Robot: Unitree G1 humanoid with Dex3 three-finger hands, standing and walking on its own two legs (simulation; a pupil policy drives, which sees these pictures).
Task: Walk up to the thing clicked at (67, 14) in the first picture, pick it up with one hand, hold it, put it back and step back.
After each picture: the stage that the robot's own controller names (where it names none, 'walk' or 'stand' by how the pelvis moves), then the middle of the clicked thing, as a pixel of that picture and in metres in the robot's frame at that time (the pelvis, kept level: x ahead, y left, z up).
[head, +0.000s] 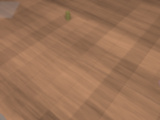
stand; (67, 15) +2.00 +0.09 -0.72
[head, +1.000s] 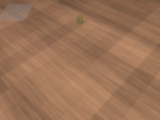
walk; (80, 19) +1.88 +0.07 -0.72
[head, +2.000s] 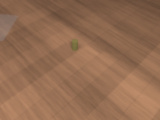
walk; (74, 45) +1.25 +0.08 -0.70
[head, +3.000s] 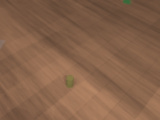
walk; (69, 81) +0.85 +0.06 -0.70
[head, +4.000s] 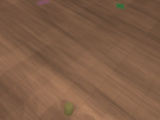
walk; (68, 109) +0.57 +0.00 -0.70
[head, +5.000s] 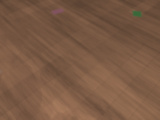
stand; out of the picture +0.45 -0.01 -0.71
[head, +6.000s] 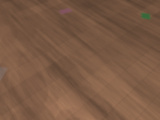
stand; out of the picture +0.44 -0.02 -0.72
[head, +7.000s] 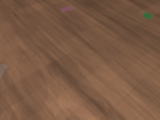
stand; out of the picture +0.44 -0.03 -0.71
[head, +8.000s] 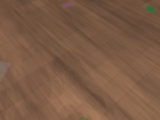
stand; out of the picture +0.44 -0.02 -0.72
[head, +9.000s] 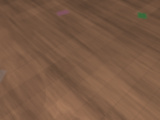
stand; out of the picture +0.45 -0.02 -0.73
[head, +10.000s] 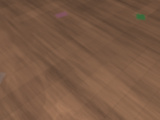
stand; out of the picture +0.45 -0.02 -0.73
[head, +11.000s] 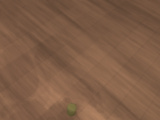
go down; (71, 110) +0.46 +0.00 -0.69
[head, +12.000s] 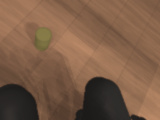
go down; (42, 39) +0.54 +0.09 -0.29
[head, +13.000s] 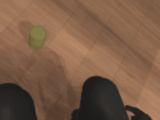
close in; (36, 38) +0.53 +0.10 -0.28
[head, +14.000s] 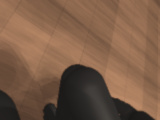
close; out of the picture +0.53 +0.15 -0.22
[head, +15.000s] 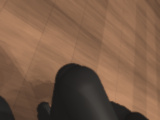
close; out of the picture +0.53 +0.15 -0.23
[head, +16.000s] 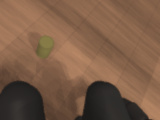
lift; (44, 47) +0.55 +0.11 -0.28
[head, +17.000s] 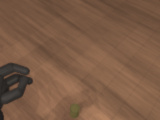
hold; (74, 111) +0.48 -0.01 -0.62
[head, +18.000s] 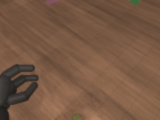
go down; out of the picture +0.46 +0.00 -0.68
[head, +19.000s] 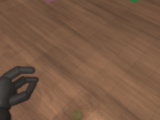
stand; (76, 117) +0.47 +0.00 -0.67
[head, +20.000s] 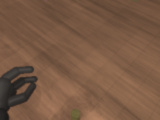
crouch; (75, 116) +0.47 +0.00 -0.67
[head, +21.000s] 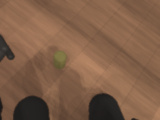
crouch; (59, 60) +0.53 +0.04 -0.39
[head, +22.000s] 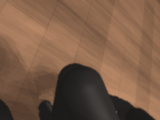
lower; out of the picture +0.53 +0.15 -0.23
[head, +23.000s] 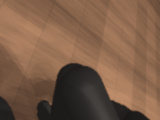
lower; out of the picture +0.53 +0.16 -0.23
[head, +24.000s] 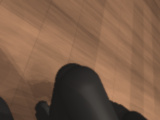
lower; out of the picture +0.53 +0.16 -0.23
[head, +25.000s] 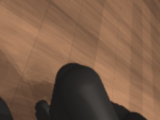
lower; out of the picture +0.54 +0.16 -0.23
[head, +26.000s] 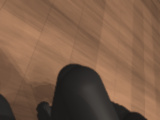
loosen; out of the picture +0.54 +0.16 -0.22
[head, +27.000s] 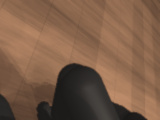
withdraw; out of the picture +0.54 +0.17 -0.22
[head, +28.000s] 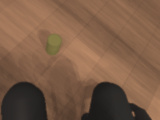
walk; (53, 45) +0.55 +0.09 -0.31
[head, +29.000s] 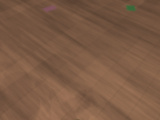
stand; out of the picture +0.45 -0.02 -0.66
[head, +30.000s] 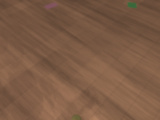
stand; out of the picture +0.47 +0.00 -0.67
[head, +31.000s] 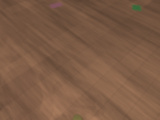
stand; out of the picture +0.47 +0.00 -0.69
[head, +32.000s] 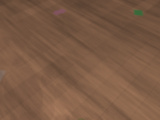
walk; out of the picture +0.47 -0.02 -0.72
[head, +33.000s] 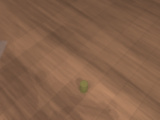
walk; (83, 87) +0.64 -0.04 -0.70
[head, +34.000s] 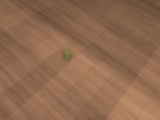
walk; (67, 55) +0.98 +0.04 -0.71
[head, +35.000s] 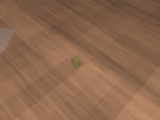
stand; (76, 62) +1.07 +0.00 -0.71
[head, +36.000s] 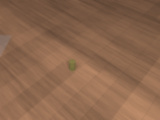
stand; (72, 65) +1.08 +0.03 -0.73
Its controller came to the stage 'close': yes
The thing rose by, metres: 0.00
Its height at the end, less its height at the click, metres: +0.00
